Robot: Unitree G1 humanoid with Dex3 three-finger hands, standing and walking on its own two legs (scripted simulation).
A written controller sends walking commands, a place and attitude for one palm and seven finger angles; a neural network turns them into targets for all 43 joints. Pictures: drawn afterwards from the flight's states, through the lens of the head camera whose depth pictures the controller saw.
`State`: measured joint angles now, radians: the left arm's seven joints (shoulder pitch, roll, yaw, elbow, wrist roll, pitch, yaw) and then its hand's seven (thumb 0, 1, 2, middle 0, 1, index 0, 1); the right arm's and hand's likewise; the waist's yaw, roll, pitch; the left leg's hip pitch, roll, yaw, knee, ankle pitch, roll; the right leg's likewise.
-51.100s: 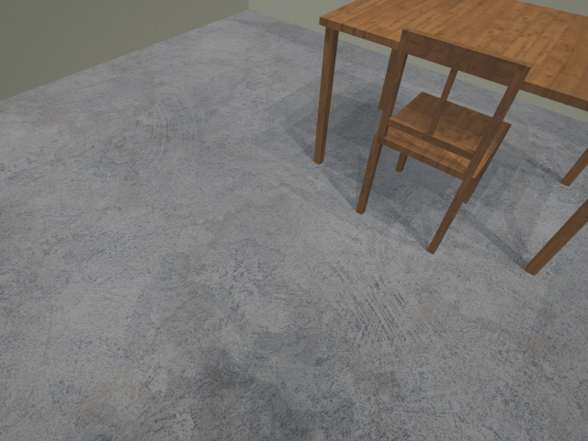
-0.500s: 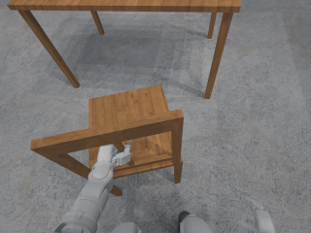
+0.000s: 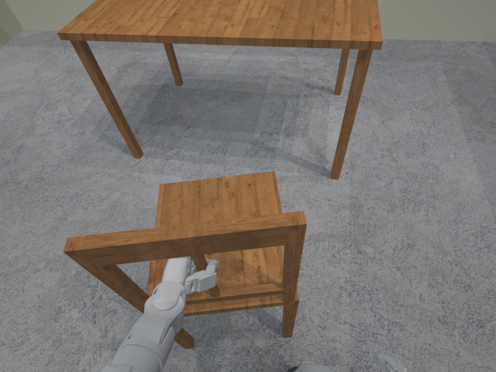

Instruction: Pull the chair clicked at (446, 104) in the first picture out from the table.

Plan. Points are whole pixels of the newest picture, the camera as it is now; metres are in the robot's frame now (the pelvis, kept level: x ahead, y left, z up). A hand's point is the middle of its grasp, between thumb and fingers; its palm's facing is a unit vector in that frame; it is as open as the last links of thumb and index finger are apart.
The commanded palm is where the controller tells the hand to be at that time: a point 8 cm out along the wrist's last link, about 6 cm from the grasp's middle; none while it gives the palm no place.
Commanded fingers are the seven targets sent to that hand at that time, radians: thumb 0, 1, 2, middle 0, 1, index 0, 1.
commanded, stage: stop walking, hand still on the chair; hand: left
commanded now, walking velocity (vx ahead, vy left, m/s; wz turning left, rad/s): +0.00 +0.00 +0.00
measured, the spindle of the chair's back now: (206, 274) +0.31 +0.11 -0.12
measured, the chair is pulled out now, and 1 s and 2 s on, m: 0.67 0.67 0.67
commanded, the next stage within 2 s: open the thumb and straighten the fingers in 0.52 s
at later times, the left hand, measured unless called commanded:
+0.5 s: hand (210, 275) +0.29 +0.09 -0.05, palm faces -0.14 -0.98 -0.13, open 5.1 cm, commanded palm +0.28 +0.14 -0.05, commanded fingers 0.00 0.90 0.90 -0.50 -1.45 -0.50 -1.45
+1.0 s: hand (206, 272) +0.29 +0.10 -0.06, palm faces -0.17 -0.98 -0.11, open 11.7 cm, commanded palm +0.28 +0.15 -0.04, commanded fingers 0.00 -0.55 0.20 -0.25 -0.73 -0.25 -0.73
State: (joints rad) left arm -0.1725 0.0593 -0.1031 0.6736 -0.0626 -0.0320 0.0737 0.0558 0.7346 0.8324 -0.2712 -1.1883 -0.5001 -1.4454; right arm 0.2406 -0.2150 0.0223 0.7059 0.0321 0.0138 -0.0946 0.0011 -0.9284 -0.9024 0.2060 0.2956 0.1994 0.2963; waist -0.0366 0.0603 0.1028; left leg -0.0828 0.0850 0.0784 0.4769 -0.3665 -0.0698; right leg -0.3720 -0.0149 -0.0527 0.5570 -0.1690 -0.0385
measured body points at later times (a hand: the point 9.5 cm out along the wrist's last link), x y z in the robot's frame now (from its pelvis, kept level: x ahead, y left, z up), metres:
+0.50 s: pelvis +0.00 +0.02 +0.00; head +0.03 -0.01 +0.45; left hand +0.29 +0.14 -0.04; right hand +0.12 -0.21 -0.13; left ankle -0.07 +0.16 -0.73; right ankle +0.08 -0.09 -0.73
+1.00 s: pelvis -0.01 +0.03 -0.02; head +0.05 +0.01 +0.43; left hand +0.30 +0.15 -0.05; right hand +0.13 -0.23 -0.13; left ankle -0.07 +0.16 -0.73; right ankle +0.08 -0.09 -0.73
